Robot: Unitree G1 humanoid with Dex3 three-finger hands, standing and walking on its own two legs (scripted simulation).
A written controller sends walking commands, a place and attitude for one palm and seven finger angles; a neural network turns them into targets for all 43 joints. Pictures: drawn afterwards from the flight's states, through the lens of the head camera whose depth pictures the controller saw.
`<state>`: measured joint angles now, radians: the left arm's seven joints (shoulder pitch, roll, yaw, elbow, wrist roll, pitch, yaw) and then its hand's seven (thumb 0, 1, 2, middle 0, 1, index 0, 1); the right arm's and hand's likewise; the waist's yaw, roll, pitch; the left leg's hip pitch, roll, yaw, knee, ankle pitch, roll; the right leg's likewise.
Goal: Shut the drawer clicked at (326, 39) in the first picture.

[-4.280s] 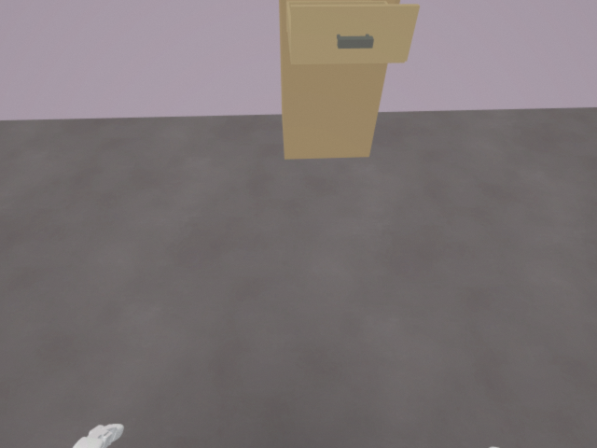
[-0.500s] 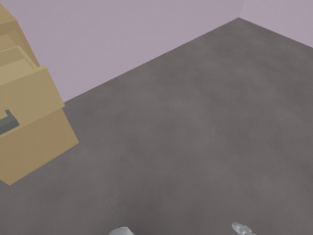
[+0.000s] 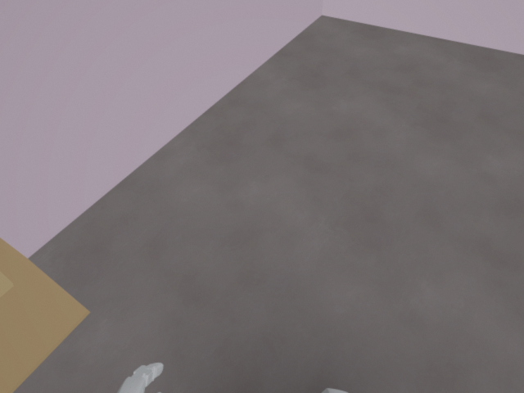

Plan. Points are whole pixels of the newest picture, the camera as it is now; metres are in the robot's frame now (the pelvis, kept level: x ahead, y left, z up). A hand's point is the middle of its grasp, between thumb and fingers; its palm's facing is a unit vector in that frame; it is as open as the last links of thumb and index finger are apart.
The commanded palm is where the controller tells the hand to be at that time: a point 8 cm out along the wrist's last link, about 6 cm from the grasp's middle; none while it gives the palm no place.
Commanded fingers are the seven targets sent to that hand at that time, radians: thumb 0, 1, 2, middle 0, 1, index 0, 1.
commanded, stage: turn to face it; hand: left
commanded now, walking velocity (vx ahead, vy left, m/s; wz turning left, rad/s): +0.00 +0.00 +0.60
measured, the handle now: out of the picture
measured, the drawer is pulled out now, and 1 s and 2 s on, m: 0.29 0.29 0.29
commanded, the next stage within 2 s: take the last steps up to it in 1.60 s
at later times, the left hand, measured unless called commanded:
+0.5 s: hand out of the picture +0.01 +0.27 -0.16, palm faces +0.31 -0.92 -0.23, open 7.3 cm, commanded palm none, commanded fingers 0.00 0.90 0.90 -0.20 -0.30 -0.20 -0.30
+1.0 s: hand out of the picture -0.05 +0.18 -0.13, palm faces +0.56 -0.78 -0.28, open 7.3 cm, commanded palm none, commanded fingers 0.00 0.90 0.90 -0.20 -0.30 -0.20 -0.30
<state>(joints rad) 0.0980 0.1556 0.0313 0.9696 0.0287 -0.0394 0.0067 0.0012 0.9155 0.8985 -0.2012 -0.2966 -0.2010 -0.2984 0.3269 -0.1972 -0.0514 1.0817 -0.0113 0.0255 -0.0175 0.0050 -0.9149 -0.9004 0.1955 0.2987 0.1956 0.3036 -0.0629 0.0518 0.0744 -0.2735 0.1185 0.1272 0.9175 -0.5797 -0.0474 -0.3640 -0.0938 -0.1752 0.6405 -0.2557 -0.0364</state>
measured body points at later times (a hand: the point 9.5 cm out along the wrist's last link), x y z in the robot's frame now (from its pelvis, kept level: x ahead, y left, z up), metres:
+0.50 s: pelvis -0.01 +0.04 +0.01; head +0.02 +0.07 +0.46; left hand -0.01 +0.32 -0.14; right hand +0.11 -0.20 -0.12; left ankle +0.01 +0.13 -0.72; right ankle +0.02 -0.11 -0.64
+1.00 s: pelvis -0.02 -0.03 +0.02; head +0.02 -0.05 +0.47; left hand -0.08 +0.22 -0.11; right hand +0.19 -0.22 -0.14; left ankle -0.10 +0.09 -0.63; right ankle +0.04 -0.12 -0.72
